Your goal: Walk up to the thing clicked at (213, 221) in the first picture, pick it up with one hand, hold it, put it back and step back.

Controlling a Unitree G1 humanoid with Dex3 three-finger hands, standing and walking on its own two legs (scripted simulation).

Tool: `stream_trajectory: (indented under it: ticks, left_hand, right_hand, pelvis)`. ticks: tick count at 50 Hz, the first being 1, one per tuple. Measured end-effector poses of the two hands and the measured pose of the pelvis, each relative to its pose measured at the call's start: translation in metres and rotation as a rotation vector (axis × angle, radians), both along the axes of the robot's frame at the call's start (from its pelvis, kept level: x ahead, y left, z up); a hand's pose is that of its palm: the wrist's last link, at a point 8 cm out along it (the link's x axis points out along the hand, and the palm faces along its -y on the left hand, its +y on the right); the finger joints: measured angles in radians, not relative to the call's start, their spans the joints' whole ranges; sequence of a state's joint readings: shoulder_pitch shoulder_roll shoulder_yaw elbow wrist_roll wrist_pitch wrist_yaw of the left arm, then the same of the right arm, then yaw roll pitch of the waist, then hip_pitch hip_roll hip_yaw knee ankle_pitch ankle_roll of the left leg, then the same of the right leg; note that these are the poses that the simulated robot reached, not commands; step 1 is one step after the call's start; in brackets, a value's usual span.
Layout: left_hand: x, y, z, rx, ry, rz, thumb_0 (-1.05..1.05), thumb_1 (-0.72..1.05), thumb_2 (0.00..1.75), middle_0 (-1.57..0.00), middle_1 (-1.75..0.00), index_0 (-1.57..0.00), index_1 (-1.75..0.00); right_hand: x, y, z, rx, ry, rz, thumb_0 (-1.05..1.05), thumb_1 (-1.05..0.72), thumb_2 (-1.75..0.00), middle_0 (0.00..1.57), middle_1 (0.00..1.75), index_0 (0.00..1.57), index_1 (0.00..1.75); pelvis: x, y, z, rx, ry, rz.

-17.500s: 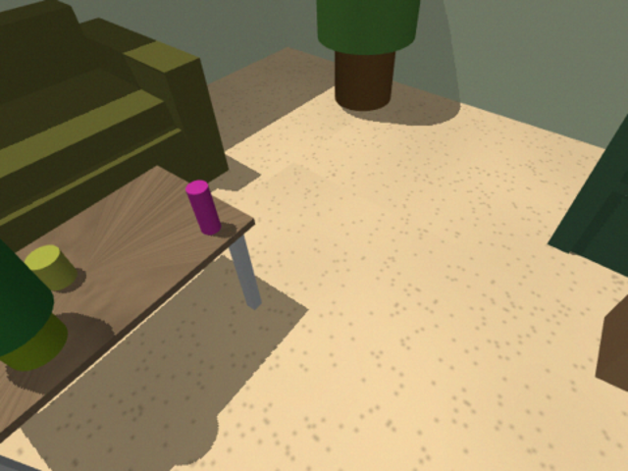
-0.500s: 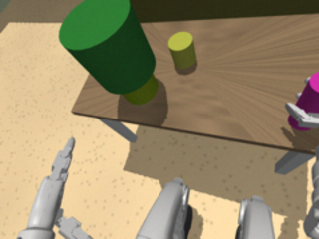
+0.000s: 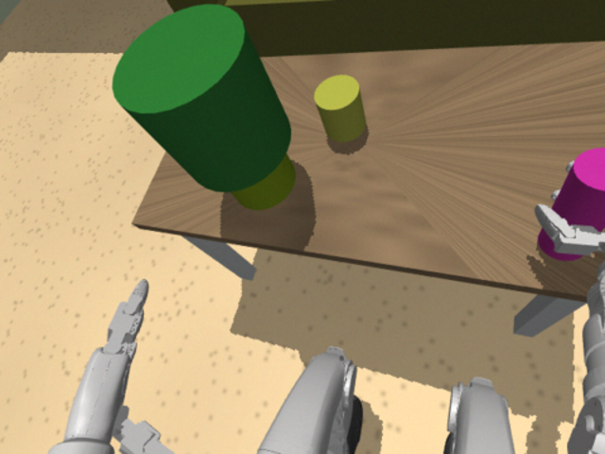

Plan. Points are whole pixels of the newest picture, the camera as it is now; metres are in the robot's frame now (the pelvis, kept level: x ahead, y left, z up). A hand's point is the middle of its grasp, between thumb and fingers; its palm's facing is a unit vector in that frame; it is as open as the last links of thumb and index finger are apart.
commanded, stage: settle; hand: right
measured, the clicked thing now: (581, 210) +0.47 -0.21 -0.04
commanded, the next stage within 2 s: lift in 0.44 s
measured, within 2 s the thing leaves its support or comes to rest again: neither
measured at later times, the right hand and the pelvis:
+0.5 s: hand (596, 186) +0.47 -0.21 +0.00, palm faces +0.21 +0.98 +0.00, open 8.6 cm; pelvis +0.01 +0.00 +0.03, yaw -1 degrees
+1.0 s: hand out of the picture +0.45 -0.21 +0.06, palm faces +0.23 +0.97 -0.02, open 8.6 cm; pelvis +0.02 -0.01 +0.07, yaw -1 degrees
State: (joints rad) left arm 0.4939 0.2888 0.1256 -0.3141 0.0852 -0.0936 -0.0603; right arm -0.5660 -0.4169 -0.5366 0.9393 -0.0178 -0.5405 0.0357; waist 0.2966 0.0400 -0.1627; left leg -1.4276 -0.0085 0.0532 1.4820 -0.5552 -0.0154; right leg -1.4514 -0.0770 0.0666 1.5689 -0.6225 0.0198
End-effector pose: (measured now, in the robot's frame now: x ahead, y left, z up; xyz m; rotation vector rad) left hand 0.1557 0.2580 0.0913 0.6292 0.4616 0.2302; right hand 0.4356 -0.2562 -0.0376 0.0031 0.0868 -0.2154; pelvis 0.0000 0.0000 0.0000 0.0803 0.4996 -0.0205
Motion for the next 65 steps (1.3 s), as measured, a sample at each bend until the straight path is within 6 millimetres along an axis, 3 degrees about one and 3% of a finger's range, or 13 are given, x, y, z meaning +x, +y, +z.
stream_trajectory:
  ticks: [14, 30, 35, 43, 59, 65]
  left_hand:
    - [0.009, 0.001, 0.005, -0.043, 0.025, 0.009, -0.01, -0.56, 0.07, -0.07, -0.05, -0.06, -0.06]
    - [0.012, -0.006, 0.005, -0.081, 0.047, 0.025, -0.01, -0.55, 0.07, -0.06, -0.05, -0.05, -0.06]
    - [0.013, -0.006, 0.013, -0.078, 0.038, 0.026, -0.01, -0.55, 0.06, -0.06, -0.05, -0.06, -0.06]
    - [0.015, -0.011, 0.019, -0.112, 0.045, 0.027, -0.01, -0.54, 0.06, -0.06, -0.05, -0.06, -0.06]
    - [0.024, -0.009, 0.017, -0.216, 0.087, 0.067, -0.01, -0.55, 0.06, -0.06, -0.04, -0.05, -0.06]
    - [0.027, -0.013, 0.013, -0.262, 0.104, 0.067, -0.01, -0.55, 0.06, -0.05, -0.04, -0.05, -0.05]
  right_hand:
    - [0.007, -0.003, 0.034, -0.002, 0.006, 0.0, -0.01, 0.19, -1.07, 0.81, 1.12, 0.79, 1.1]
    - [0.003, -0.005, 0.05, 0.004, 0.003, -0.003, -0.01, 0.18, -1.07, 0.78, 1.15, 0.76, 1.13]
    - [0.001, -0.006, 0.059, 0.004, -0.003, -0.009, -0.01, 0.19, -1.08, 0.79, 1.15, 0.77, 1.13]
    - [-0.01, -0.006, 0.077, -0.003, -0.007, -0.004, -0.01, 0.2, -1.08, 0.79, 1.14, 0.78, 1.12]
    - [-0.039, -0.003, 0.142, -0.023, -0.05, -0.021, -0.01, 0.2, -1.09, 0.8, 1.14, 0.78, 1.12]
    - [-0.052, 0.002, 0.157, -0.02, -0.052, -0.015, -0.01, 0.21, -1.1, 0.8, 1.14, 0.78, 1.12]
  pelvis:
    - [0.008, -0.002, 0.023, -0.003, -0.028, -0.006]
    - [0.012, -0.005, 0.036, -0.004, -0.045, -0.009]
    - [0.013, -0.006, 0.042, -0.005, -0.06, -0.01]
    - [0.017, -0.008, 0.055, -0.009, -0.084, -0.013]
    - [0.03, -0.01, 0.088, -0.036, -0.174, -0.018]
    - [0.032, -0.008, 0.098, -0.047, -0.202, -0.02]
